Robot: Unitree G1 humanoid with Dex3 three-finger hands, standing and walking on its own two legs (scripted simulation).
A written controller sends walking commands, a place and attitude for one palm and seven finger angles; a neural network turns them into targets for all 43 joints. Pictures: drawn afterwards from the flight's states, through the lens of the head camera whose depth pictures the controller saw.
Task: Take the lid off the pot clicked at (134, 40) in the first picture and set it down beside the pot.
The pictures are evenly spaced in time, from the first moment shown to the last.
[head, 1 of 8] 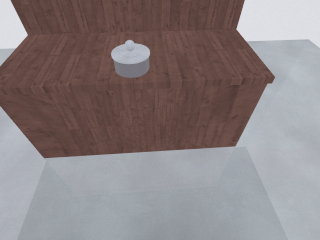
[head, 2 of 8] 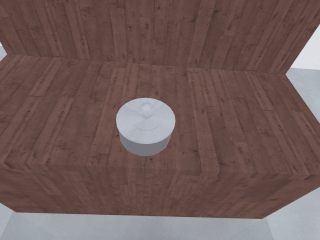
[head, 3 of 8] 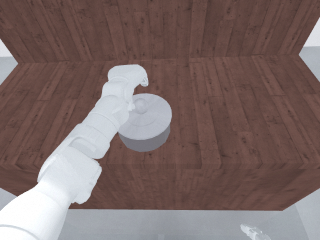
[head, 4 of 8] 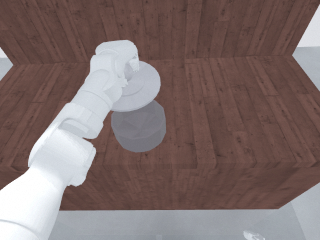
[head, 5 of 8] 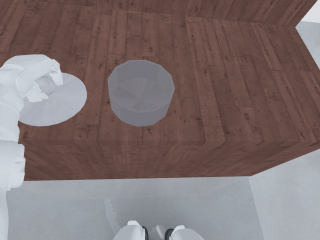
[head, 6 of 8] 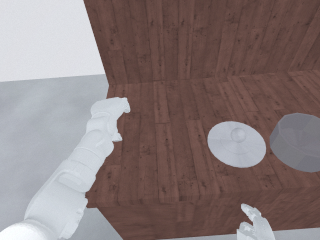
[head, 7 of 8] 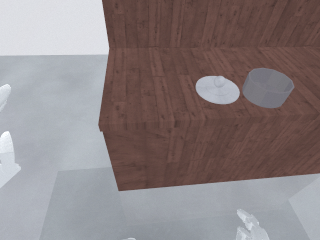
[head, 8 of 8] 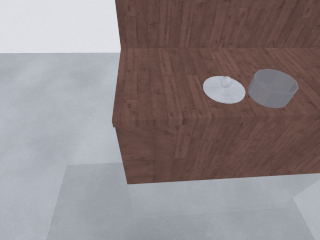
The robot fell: no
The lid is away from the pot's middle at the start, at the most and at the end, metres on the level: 0.00 0.27 0.21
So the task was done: yes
